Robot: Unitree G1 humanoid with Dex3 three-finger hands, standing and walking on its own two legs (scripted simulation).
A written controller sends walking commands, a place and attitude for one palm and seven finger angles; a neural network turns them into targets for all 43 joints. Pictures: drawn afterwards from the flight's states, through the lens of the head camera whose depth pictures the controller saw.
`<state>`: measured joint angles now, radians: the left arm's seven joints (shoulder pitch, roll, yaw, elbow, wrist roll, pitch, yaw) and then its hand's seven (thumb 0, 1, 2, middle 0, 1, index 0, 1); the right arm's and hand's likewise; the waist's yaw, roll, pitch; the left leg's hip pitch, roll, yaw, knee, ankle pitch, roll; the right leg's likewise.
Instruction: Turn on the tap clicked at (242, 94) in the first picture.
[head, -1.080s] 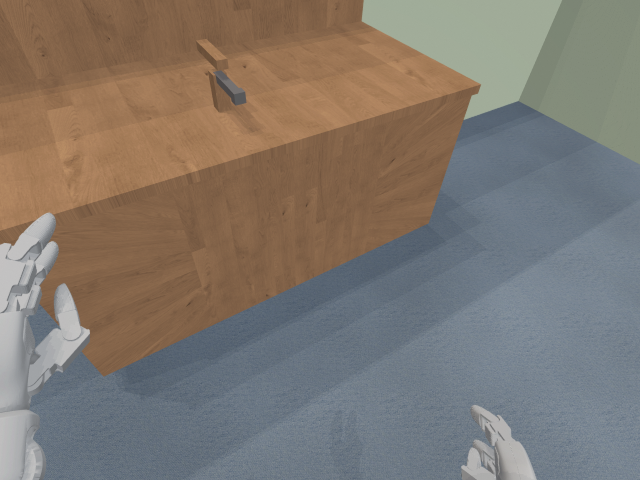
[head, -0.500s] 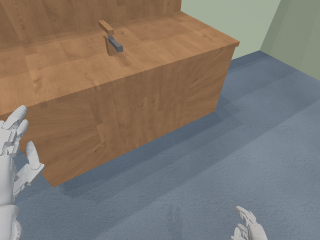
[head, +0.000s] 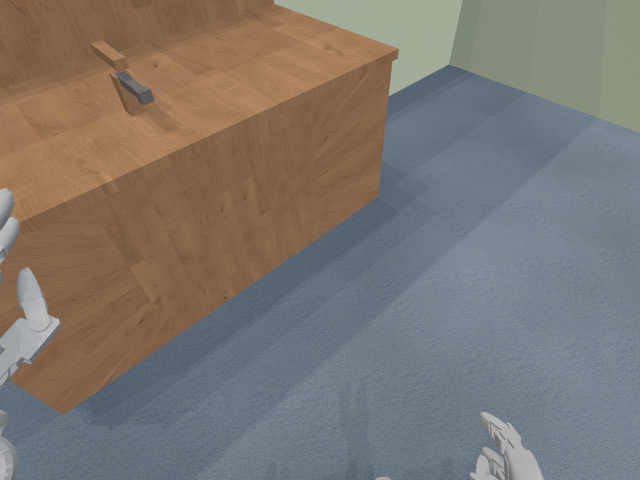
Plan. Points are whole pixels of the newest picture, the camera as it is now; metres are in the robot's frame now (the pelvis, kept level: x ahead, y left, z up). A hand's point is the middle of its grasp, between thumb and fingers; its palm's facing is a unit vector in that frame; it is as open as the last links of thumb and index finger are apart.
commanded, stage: walk to a spot facing it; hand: left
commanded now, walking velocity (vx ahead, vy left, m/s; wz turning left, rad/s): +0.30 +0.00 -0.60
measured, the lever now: (144, 95) +0.83 +0.46 +0.07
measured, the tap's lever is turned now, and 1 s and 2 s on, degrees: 0 0 0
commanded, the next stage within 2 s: turn to face it in 1.10 s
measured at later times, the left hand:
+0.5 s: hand (183, 200) +0.35 +0.18 +0.20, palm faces +0.16 -0.91 -0.39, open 7.4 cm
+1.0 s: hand (382, 133) +0.50 -0.04 +0.19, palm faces -0.17 -0.83 -0.53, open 7.4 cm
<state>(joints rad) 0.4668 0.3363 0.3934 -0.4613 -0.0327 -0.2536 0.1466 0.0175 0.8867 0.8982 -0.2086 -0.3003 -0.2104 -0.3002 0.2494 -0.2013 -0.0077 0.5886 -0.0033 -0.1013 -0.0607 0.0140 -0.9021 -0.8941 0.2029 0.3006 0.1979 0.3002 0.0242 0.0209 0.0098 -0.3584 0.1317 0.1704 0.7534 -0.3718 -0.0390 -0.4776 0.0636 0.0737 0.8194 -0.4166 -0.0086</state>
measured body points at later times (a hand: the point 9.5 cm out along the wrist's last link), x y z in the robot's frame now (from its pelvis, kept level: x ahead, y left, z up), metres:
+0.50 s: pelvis +0.08 +0.00 +0.02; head +0.09 +0.01 +0.47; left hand +0.33 +0.22 +0.22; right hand +0.18 -0.28 -0.05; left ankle +0.11 +0.12 -0.71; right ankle +0.06 -0.09 -0.69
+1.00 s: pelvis +0.18 -0.10 +0.00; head +0.23 -0.13 +0.45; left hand +0.50 +0.00 +0.22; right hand +0.18 -0.39 -0.10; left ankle +0.20 +0.05 -0.60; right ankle +0.18 -0.20 -0.71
